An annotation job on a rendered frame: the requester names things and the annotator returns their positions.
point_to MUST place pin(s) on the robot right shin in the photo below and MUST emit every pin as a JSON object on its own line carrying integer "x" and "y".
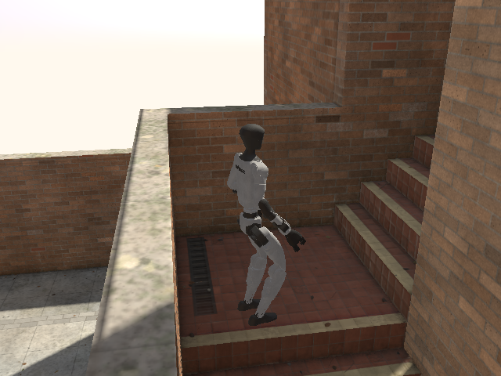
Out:
{"x": 270, "y": 290}

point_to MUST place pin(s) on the right robot upper arm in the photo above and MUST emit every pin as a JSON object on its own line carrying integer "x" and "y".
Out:
{"x": 260, "y": 173}

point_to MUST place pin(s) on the robot left shin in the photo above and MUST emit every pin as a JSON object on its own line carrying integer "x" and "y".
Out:
{"x": 253, "y": 280}

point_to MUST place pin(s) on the robot right forearm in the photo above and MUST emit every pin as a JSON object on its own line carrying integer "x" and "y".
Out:
{"x": 282, "y": 226}

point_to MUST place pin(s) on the robot shin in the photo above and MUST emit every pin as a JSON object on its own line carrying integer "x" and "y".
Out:
{"x": 253, "y": 280}
{"x": 270, "y": 290}

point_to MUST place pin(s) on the robot right hand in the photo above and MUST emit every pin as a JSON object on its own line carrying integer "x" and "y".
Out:
{"x": 293, "y": 238}

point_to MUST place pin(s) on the left robot upper arm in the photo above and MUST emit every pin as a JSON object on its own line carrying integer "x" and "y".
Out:
{"x": 232, "y": 176}

